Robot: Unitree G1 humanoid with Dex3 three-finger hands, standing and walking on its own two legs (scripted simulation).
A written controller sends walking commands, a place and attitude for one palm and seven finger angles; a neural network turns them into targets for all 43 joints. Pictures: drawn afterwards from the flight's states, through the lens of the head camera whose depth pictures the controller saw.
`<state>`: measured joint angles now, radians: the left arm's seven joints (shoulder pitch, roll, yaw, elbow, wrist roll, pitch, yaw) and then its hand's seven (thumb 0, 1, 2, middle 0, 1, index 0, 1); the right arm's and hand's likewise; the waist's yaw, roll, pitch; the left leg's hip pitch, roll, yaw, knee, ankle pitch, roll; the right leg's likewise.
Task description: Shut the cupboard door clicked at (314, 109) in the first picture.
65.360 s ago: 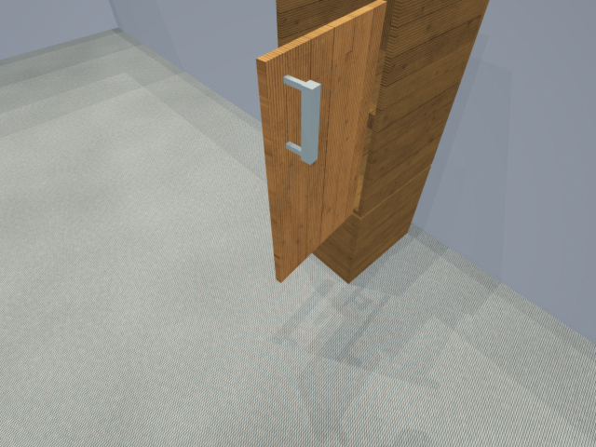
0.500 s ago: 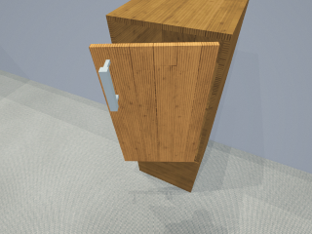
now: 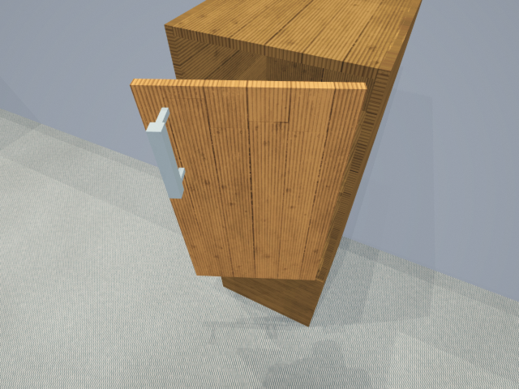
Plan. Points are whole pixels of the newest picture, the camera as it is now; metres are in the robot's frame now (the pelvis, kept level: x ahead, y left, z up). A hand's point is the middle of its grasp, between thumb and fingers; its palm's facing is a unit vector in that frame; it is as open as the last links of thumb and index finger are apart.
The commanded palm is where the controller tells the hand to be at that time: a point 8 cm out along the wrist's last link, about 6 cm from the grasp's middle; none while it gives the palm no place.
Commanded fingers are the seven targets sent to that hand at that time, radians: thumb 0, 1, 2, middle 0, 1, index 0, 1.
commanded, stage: raise the hand and make a fist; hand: left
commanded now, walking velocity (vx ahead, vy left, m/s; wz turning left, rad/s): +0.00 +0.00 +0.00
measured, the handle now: (170, 155) +0.43 +0.17 +0.14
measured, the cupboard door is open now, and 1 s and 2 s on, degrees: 23 23 23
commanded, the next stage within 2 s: bring the fist close to the handle in 1.90 s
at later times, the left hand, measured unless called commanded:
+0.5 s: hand out of the picture +0.10 +0.21 -0.02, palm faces +0.15 -0.99 -0.04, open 5.7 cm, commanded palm +0.11 +0.25 +0.00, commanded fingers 0.00 0.90 0.90 -0.68 -0.82 -0.68 -0.82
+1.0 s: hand (97, 349) +0.16 +0.21 +0.06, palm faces +0.01 -1.00 -0.08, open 3.5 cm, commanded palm +0.13 +0.27 +0.07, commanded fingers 0.00 0.90 0.90 -1.13 -1.32 -1.13 -1.32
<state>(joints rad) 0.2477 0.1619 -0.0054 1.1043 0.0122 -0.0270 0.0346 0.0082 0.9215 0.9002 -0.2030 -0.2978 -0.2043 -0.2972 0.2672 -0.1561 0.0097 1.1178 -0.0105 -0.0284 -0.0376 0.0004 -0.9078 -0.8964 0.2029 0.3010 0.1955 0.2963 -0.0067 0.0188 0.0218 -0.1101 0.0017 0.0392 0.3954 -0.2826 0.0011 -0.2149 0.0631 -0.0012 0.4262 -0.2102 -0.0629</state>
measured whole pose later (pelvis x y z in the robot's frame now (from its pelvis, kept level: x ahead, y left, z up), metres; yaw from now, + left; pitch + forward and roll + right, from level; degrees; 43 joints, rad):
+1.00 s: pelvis -0.04 +0.04 -0.05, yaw +4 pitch +5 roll -2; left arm 0.45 0.25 0.11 -0.29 -0.25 -0.21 -0.22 0.01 0.90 0.90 -0.96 -1.13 -0.96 -1.13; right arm 0.33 -0.28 0.03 0.54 0.04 -0.27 -0.07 0.01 -0.90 -0.90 0.21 0.30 0.20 0.30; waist 0.01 0.04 -0.07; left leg -0.51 -0.04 -0.01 0.89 -0.47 0.05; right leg -0.56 0.00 -0.07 0.84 -0.37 -0.02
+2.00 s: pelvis -0.03 +0.01 -0.01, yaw +4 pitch -3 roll -1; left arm 0.22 0.31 0.23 -0.28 -0.30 0.14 -0.27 0.01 0.90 0.90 -1.30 -1.50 -1.31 -1.50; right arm 0.24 -0.26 0.07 0.58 0.07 -0.23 -0.10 0.01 -0.90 -0.90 0.21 0.30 0.20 0.30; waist 0.05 0.06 -0.03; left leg -0.21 -0.02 -0.03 0.61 -0.35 0.02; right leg -0.26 0.03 -0.07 0.57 -0.26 -0.05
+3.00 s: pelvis -0.02 +0.01 -0.01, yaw +3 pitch +0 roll +0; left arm -0.35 0.16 0.03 0.15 -0.17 0.20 -0.03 0.02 0.90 0.90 -1.30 -1.50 -1.30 -1.50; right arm 0.20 -0.23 0.06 0.61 0.05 -0.08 -0.07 0.01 -0.90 -0.90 0.21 0.30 0.20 0.30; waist 0.00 0.04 -0.03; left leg -0.21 -0.03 0.00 0.56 -0.34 0.02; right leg -0.29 0.02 -0.05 0.58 -0.27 -0.05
